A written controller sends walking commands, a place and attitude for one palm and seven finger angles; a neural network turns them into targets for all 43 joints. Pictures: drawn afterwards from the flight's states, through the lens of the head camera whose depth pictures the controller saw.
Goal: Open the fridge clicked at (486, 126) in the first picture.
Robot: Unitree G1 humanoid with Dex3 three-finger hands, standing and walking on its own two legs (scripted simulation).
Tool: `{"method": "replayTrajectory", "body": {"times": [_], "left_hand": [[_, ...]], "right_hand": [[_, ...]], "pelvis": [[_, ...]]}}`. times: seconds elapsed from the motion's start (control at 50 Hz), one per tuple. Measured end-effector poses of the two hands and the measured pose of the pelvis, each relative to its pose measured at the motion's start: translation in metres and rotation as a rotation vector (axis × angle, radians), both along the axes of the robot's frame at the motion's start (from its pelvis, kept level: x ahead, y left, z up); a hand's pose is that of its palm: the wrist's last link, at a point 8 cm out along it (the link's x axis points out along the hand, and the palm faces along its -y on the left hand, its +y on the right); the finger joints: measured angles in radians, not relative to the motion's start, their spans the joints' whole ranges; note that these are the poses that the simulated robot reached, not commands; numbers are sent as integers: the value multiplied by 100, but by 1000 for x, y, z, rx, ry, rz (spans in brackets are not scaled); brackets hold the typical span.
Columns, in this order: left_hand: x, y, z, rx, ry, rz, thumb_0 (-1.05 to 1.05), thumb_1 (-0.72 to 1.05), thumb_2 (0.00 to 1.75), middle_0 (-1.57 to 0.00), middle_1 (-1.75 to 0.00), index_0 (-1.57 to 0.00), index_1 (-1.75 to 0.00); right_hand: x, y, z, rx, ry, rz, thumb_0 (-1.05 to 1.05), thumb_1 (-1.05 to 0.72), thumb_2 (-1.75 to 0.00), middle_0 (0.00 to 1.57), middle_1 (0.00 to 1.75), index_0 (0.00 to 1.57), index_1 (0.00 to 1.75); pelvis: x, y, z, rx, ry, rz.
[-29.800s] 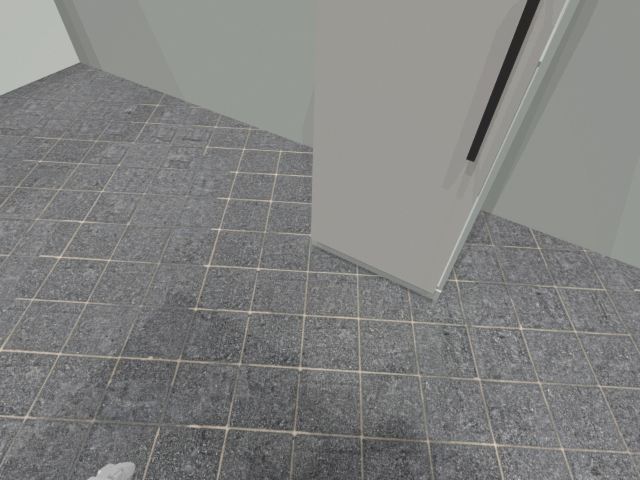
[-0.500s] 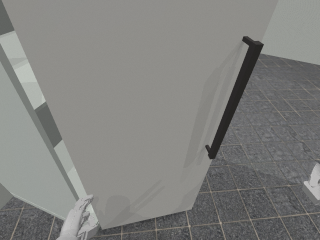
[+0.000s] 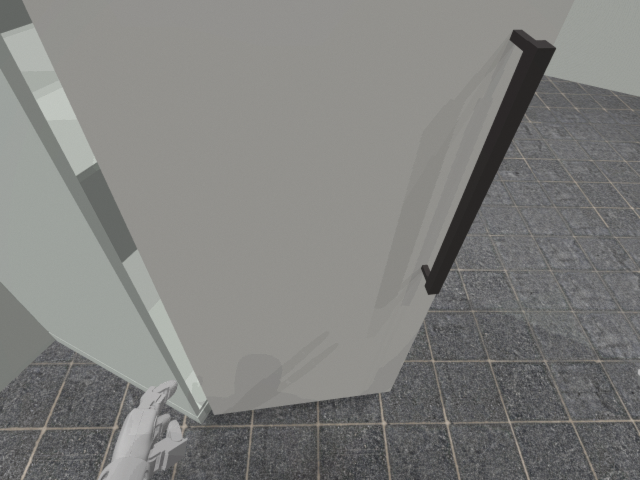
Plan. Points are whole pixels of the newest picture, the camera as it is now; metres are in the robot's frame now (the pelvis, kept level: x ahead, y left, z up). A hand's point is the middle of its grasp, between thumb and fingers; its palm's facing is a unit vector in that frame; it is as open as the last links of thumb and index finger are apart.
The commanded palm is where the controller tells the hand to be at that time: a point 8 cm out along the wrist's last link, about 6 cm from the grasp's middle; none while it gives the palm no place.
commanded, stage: step back with the hand held close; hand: right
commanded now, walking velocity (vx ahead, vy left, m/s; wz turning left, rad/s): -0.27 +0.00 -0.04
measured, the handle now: (465, 193) +0.46 -0.18 +0.13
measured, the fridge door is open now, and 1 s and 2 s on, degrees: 56 56 56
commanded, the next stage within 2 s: stop stepping back and stand still in 1.02 s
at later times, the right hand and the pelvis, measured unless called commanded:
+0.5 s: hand out of the picture +0.12 -0.28 +0.17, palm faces +0.55 +0.70 -0.45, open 7.4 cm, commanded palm +0.06 -0.30 +0.18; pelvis -0.06 +0.00 -0.02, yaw -4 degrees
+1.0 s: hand out of the picture +0.04 -0.27 +0.18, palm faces +0.49 +0.80 -0.35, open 7.4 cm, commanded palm -0.01 -0.30 +0.18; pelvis -0.16 -0.01 +0.00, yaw +0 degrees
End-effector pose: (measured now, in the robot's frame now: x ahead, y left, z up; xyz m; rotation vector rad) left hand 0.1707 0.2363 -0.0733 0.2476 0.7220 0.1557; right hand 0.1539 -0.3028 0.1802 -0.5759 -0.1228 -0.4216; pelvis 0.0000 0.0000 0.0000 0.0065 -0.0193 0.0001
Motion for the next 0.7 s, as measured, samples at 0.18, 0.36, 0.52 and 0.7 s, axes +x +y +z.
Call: {"method": "replayTrajectory", "body": {"times": [0.18,0.36,0.52,0.7], "left_hand": [[-25,-11,-8,-2,4,-42,1,90,90,-20,-30,-20,-30],[-50,-9,-8,37,1,-51,1,90,90,-20,-30,-20,-30],[-58,-6,-13,36,10,-82,1,90,90,-20,-30,-20,-30],[-79,-17,-5,62,-45,-74,1,90,90,-20,-30,-20,-30]], "right_hand": [[-31,-6,-10,35,-79,-57,2,-89,-90,21,30,21,30],[-52,-4,-5,-24,-158,-12,2,-89,-90,22,30,21,30],[-84,-6,1,-46,-187,-51,2,-89,-90,21,30,21,30],[-108,-16,-7,-40,-206,-13,2,-89,-90,22,30,22,30]], "pelvis": [[-27,-2,-7,11,-1,-18],[-46,0,-14,20,-13,-63],[-64,4,-17,16,-9,-70],[-98,-5,-23,56,-38,-87]]}}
